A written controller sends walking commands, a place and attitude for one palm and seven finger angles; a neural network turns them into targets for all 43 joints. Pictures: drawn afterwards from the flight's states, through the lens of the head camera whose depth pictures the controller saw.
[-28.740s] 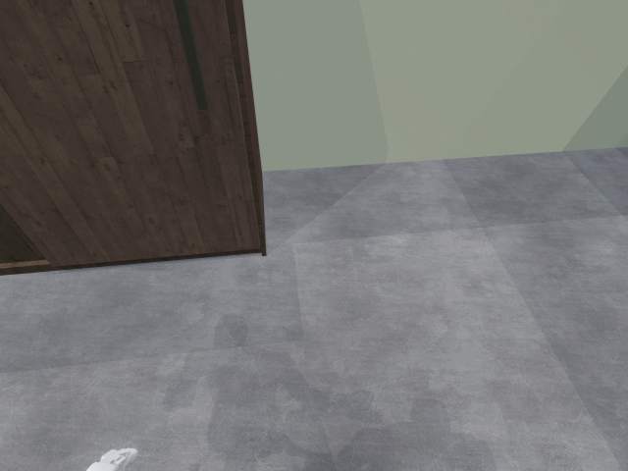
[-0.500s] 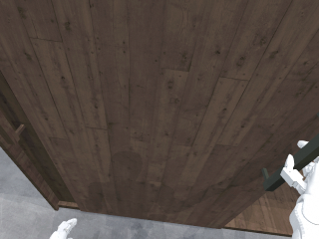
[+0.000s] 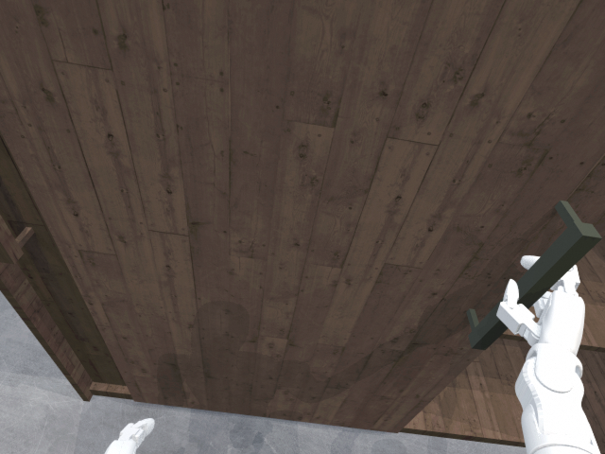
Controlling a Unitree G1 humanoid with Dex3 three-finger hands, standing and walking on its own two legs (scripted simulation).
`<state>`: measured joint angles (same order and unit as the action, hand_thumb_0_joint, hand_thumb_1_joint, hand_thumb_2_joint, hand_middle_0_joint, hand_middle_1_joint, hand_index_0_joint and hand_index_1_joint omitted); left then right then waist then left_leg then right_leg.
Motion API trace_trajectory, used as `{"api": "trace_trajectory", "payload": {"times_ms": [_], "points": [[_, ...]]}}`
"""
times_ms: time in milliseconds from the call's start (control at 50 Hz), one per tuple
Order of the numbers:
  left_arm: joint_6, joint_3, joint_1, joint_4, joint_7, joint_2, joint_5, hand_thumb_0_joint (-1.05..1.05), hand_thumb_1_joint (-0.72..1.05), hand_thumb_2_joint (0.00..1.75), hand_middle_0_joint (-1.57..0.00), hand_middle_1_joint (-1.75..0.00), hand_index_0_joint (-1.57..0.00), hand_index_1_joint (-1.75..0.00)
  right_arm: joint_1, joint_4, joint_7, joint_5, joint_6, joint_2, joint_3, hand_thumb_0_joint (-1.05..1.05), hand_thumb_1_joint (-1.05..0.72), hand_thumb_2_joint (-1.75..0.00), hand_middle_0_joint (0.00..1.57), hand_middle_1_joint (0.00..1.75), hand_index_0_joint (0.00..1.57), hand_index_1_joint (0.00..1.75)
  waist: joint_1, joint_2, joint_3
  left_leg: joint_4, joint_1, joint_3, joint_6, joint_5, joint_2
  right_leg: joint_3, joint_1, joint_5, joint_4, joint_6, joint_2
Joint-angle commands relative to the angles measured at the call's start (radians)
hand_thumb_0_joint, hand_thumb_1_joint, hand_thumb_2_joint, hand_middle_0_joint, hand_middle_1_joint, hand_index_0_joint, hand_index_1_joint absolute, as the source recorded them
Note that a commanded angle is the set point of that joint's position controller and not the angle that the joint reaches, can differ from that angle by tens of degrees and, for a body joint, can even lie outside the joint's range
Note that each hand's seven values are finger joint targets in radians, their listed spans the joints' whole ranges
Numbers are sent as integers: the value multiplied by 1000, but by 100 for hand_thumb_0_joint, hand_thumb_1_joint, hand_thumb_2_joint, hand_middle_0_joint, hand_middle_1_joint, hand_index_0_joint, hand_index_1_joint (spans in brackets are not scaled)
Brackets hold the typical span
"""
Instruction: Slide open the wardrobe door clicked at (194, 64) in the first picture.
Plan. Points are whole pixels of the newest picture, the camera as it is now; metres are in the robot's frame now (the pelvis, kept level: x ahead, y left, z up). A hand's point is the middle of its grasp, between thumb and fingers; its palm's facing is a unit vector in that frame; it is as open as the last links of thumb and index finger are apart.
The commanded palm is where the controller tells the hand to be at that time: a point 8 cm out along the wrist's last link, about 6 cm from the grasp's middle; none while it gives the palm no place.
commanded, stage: stop walking and hold the door there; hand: right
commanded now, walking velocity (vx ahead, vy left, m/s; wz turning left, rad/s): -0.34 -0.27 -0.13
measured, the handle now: (516, 283) +0.35 -0.31 +0.08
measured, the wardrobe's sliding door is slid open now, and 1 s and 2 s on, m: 0.64 0.64 0.64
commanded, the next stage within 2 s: loosen the grip on the handle in 1.28 s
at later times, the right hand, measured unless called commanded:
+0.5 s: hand (512, 312) +0.29 -0.28 +0.08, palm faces +0.34 +0.90 -0.27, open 6.1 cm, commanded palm +0.26 -0.27 +0.03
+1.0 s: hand (516, 312) +0.29 -0.28 +0.09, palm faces +0.24 +0.94 -0.22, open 5.9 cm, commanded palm +0.26 -0.29 +0.03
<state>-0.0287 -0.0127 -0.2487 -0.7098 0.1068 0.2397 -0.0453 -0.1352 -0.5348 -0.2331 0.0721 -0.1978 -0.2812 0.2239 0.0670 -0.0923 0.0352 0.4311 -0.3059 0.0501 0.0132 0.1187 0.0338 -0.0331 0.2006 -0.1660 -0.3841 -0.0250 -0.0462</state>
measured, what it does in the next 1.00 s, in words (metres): steps to the right: right foot, then left foot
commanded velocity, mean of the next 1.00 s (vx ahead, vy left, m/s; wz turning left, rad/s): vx -0.04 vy -0.01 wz -0.02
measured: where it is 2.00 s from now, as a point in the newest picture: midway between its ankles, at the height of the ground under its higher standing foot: outside the picture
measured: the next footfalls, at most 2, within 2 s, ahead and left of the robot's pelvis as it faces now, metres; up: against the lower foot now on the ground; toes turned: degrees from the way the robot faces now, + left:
right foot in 0.38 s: -0.05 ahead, -0.24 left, +0.00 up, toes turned -12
left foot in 0.60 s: -0.02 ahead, +0.02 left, +0.00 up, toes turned +0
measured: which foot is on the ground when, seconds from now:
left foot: down 0.00-0.44, up 0.46-0.58, down 0.60-1.00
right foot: down 0.00-0.16, up 0.18-0.36, down 0.38-1.00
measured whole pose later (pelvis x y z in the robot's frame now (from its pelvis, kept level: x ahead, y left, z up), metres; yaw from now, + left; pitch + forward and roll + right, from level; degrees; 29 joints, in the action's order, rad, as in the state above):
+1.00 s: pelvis -0.10 -0.11 +0.00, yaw -4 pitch -1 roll -2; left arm -0.07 0.02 -0.28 -0.78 0.09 0.26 -0.05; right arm -0.60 -0.95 -0.18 0.11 -0.19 -0.21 -0.02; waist 0.02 -0.04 0.03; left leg 0.53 -0.28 -0.03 0.02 0.24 0.08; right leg -0.16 0.20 -0.22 -0.44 0.00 0.03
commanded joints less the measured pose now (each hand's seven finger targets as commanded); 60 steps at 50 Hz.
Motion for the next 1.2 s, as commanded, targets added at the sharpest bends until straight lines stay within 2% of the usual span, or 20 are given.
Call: {"api": "trace_trajectory", "payload": {"times_ms": [0,80,120,180,240,320,360,400,420,460,500,540,580,600,620,640,680,760,880,1180], "points": [[43,43,93,139,16,112,-3,0,90,90,-20,-30,-20,-30,-181,39,92,-61,27,38,-219,0,-90,-90,45,140,45,140,-87,150,7,-105,-55,110,-43,207,72,136,-11,-163,103,-18,184],[33,57,86,141,10,129,0,0,90,90,-20,-30,-20,-30,-176,34,90,-58,30,6,-202,0,-90,-90,45,140,45,140,-79,207,-29,-146,-77,170,-76,182,154,133,8,-75,-11,-9,159],[26,66,63,138,1,136,-5,0,90,90,-20,-30,-20,-30,-184,33,94,-55,34,-7,-203,0,-90,-90,45,140,45,140,-79,280,2,-190,-99,231,-125,160,258,115,-15,-108,-156,8,115],[13,78,68,142,-11,147,-2,0,90,90,-20,-30,-20,-30,-229,68,98,-53,51,-33,-198,0,-90,-90,45,140,45,140,-72,314,48,-202,-113,275,-207,-56,404,135,-33,-201,-395,35,89],[17,72,86,125,-3,140,6,0,90,90,-20,-30,-20,-30,-244,68,90,-58,71,-98,-140,0,-90,-90,45,140,45,140,-71,318,59,-109,11,182,-187,-364,433,154,41,-275,-353,45,124],[-6,61,109,112,16,104,7,0,90,90,-20,-30,-20,-30,-302,106,98,-68,106,-27,-200,0,-90,-90,45,140,45,140,-84,300,147,99,142,36,-100,-565,345,-24,-30,-28,-5,84,105],[-16,71,133,128,25,114,0,0,90,90,-20,-30,-20,-30,-367,148,98,-62,112,12,-254,0,-90,-90,45,140,45,140,-80,134,157,223,105,-43,-45,-474,233,-80,-104,307,79,74,171],[-17,81,88,140,19,113,-5,0,90,90,-20,-30,-20,-30,-433,176,117,-58,91,95,-321,0,-90,-90,45,140,45,140,-87,82,193,290,-14,-92,-8,-144,125,-83,-174,460,-24,23,257],[-20,50,142,160,13,70,4,0,90,90,-20,-30,-20,-30,-521,200,122,-51,72,194,-402,0,-90,-90,45,140,45,140,-109,-24,193,395,-3,-133,6,-44,100,-34,-94,423,-8,-15,287],[-20,39,152,164,10,79,3,0,90,90,-20,-30,-20,-30,-565,192,121,-37,57,264,-446,0,-90,-90,45,140,45,140,-109,-66,149,571,-32,-141,5,298,29,38,17,293,68,-98,353],[-20,63,105,127,-2,107,3,0,90,90,-20,-30,-20,-30,-533,62,115,-28,62,233,-413,0,-90,-90,45,140,45,140,-86,64,99,428,-27,-138,0,325,43,46,8,209,43,-114,356],[-17,58,75,122,-18,110,2,0,90,90,-20,-30,-20,-30,-584,-14,121,-33,72,214,-399,0,-90,-90,45,140,45,140,-80,144,128,95,3,-103,-15,139,56,-3,-95,143,-68,-55,283],[-11,48,76,89,-25,92,13,0,90,90,-20,-30,-20,-30,-635,-93,125,-35,80,122,-335,0,-90,-90,45,140,45,140,-108,260,192,-41,108,109,-79,-121,189,-7,-56,-7,-183,10,203],[-6,42,76,75,-30,82,17,0,90,90,-20,-30,-20,-30,-667,-102,130,-35,86,109,-329,0,-90,-90,45,140,45,140,-120,250,171,-90,80,145,-106,-143,239,0,-59,-68,-196,28,178],[-5,39,65,62,-24,92,21,0,90,90,-20,-30,-20,-30,-630,-154,127,-25,92,64,-277,0,-90,-90,45,140,45,140,-112,262,162,-89,142,129,-105,-334,230,-9,-57,-38,-156,28,158],[-9,48,54,50,-16,112,4,0,90,90,-20,-30,-20,-30,-579,-181,127,-18,104,45,-280,0,-90,-90,45,140,45,140,-115,391,185,-53,180,90,-88,-340,196,11,-49,-16,-141,31,146],[-6,47,85,46,-14,108,7,0,90,90,-20,-30,-20,-30,-623,-248,144,-19,100,126,-328,0,-90,-90,45,140,45,140,-104,348,153,-28,108,20,-60,-144,139,18,-108,75,-49,20,188],[-6,38,74,35,-17,98,9,0,90,90,-20,-30,-20,-30,-674,-309,148,-13,74,226,-403,0,-90,-90,45,140,45,140,-98,-17,62,58,-48,-62,-32,170,69,28,-119,61,75,-6,260],[-10,44,63,52,-17,99,-9,0,90,90,-20,-30,-20,-30,-677,-368,138,2,38,213,-368,0,-90,-90,45,140,45,140,-93,104,33,65,-14,-69,-27,202,57,57,-5,-171,128,-26,281],[17,57,29,10,-11,107,-11,0,90,90,-20,-30,-20,-30,-654,-408,149,6,36,136,-325,0,-90,-90,45,140,45,140,-102,187,59,-91,-80,34,-46,126,106,-21,-112,2,-23,9,210]]}}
